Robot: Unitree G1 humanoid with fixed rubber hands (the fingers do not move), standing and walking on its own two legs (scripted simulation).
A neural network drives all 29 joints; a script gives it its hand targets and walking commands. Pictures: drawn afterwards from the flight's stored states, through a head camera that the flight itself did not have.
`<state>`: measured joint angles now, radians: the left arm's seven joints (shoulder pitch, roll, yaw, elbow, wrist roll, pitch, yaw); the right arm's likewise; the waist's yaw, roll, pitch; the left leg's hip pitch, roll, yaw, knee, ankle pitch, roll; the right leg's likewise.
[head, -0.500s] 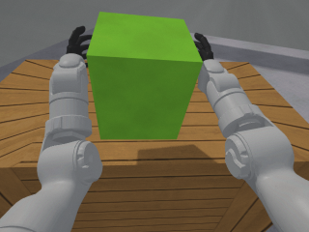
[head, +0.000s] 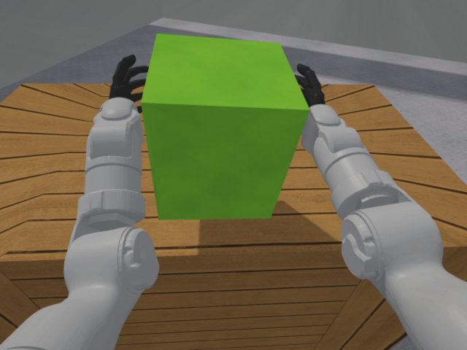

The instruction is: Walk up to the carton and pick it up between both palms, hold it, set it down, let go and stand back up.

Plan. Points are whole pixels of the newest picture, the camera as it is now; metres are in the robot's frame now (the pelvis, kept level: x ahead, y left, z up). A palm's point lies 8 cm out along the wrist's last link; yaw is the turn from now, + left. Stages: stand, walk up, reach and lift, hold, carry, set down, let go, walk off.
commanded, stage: set down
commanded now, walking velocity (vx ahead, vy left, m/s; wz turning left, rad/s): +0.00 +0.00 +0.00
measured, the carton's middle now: (218, 133) +0.44 +0.05 +0.19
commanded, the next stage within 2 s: none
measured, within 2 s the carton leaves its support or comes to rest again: neither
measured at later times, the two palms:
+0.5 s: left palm (97, 112) +0.41 +0.24 +0.24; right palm (282, 115) +0.44 -0.06 +0.23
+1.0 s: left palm (117, 127) +0.42 +0.22 +0.21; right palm (288, 126) +0.46 -0.08 +0.19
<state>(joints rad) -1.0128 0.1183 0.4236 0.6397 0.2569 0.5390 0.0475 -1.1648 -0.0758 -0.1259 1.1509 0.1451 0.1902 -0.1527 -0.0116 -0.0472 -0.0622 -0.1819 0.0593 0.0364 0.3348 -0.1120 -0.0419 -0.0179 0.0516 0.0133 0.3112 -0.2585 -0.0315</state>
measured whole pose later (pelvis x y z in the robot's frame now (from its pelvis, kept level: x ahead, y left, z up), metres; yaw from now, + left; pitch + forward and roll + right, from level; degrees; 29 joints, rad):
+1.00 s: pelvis +0.01 +0.00 +0.00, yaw +0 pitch +0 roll +1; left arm -0.98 0.02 0.58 0.65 0.40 0.41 0.00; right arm -1.13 -0.06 -0.21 1.19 -0.05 0.11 -0.10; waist 0.07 -0.04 -0.03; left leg -0.20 0.05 0.04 0.33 -0.13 -0.03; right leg -0.04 0.04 0.01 0.31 -0.27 -0.03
